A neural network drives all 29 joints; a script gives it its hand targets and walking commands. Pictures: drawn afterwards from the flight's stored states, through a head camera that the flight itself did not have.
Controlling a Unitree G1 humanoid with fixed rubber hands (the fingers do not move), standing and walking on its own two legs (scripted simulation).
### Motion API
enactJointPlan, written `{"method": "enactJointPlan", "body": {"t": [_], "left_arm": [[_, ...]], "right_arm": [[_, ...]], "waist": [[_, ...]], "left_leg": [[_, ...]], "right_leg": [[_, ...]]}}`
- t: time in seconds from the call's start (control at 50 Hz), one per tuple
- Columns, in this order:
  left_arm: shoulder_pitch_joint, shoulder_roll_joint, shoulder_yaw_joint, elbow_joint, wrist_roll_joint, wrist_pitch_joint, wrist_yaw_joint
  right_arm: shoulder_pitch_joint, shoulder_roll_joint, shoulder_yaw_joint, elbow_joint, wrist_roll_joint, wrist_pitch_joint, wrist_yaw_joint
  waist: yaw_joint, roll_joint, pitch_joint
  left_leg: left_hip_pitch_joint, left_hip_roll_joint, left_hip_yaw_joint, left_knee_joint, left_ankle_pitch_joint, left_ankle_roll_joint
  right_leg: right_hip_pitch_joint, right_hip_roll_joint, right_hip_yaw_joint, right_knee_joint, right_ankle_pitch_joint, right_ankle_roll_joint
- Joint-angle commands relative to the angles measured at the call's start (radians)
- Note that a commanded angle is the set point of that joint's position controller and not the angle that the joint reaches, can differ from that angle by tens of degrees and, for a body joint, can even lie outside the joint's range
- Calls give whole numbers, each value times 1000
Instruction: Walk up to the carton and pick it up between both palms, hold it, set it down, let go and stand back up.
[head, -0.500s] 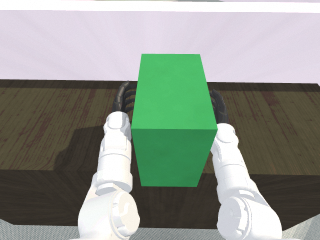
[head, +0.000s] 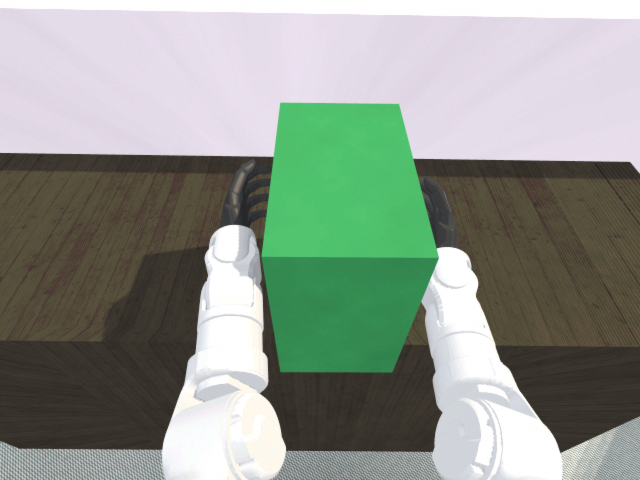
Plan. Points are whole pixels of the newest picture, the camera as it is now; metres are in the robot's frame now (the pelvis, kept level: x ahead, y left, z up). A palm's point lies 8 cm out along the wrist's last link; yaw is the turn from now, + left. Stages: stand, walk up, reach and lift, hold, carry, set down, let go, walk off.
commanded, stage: set down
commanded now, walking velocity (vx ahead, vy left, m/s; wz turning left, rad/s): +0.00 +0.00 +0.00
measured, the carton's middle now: (338, 241) +0.43 -0.02 +0.06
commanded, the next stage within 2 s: none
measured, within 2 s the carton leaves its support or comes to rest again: neither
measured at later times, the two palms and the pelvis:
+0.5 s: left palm (239, 234) +0.41 +0.11 +0.10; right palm (440, 240) +0.39 -0.15 +0.10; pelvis +0.00 +0.00 +0.00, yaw +0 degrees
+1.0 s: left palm (229, 219) +0.43 +0.12 +0.11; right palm (444, 223) +0.41 -0.16 +0.10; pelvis -0.01 +0.00 -0.01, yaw +0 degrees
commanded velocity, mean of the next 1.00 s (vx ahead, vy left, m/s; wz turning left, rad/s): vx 0.00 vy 0.00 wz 0.00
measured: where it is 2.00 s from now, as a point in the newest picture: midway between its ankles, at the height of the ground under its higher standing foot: outside the picture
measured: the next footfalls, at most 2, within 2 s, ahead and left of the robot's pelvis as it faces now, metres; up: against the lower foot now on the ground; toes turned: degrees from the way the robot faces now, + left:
none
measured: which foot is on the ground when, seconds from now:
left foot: down 0.00-1.00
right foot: down 0.00-1.00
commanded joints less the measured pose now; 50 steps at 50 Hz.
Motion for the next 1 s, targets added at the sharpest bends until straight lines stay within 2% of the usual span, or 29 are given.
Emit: {"method": "enactJointPlan", "body": {"t": [0.0,0.34,0.44,0.5,0.56,0.6,0.7,0.76,0.8,0.88,0.98], "left_arm": [[-255,-284,-165,74,9,13,-68],[-215,-174,-125,60,11,-14,-54],[-229,-103,-120,62,-7,-45,-31],[-261,-25,-128,55,-34,-70,4],[-290,124,-138,67,-89,-103,67],[-360,210,-179,91,-155,-129,114],[-531,290,-291,212,-339,-194,195],[-511,327,-307,341,-396,-202,196],[-487,330,-330,408,-416,-200,182],[-509,333,-380,474,-451,-188,162],[-628,380,-434,398,-508,-152,175]], "right_arm": [[-363,323,256,43,-28,-9,111],[-271,224,235,51,-16,1,93],[-260,159,231,55,1,-1,73],[-264,72,224,77,34,-3,48],[-286,-80,229,107,108,-5,-3],[-350,-159,267,112,185,-14,-41],[-553,-246,401,93,376,-35,-111],[-573,-299,460,160,452,-24,-145],[-548,-324,485,240,489,-8,-160],[-537,-389,506,354,542,18,-171],[-627,-447,512,319,610,58,-174]], "waist": [[21,25,-273],[19,27,-242],[16,41,-278],[7,60,-317],[2,73,-374],[5,73,-463],[21,42,-768],[28,2,-809],[15,-13,-776],[-20,23,-680],[-33,109,-657]], "left_leg": [[-75,-18,70,-31,315,-15],[-101,-19,70,-32,309,-12],[-107,-18,64,-23,319,-14],[-93,-11,60,-10,339,-25],[-117,-12,56,8,344,-33],[-164,-12,47,32,347,-36],[-267,-15,13,113,411,-48],[-321,-11,3,137,436,-49],[-331,-6,1,136,442,-50],[-245,10,-12,142,461,-64],[-185,13,-18,159,460,-86]], "right_leg": [[241,24,-78,47,239,35],[217,20,-68,42,204,31],[203,19,-62,48,203,27],[167,20,-56,50,201,21],[144,22,-39,63,231,16],[142,22,-16,87,281,11],[202,22,30,176,481,1],[251,17,49,205,574,0],[250,18,49,200,571,-4],[153,35,28,156,454,-19],[43,65,26,117,358,-47]]}}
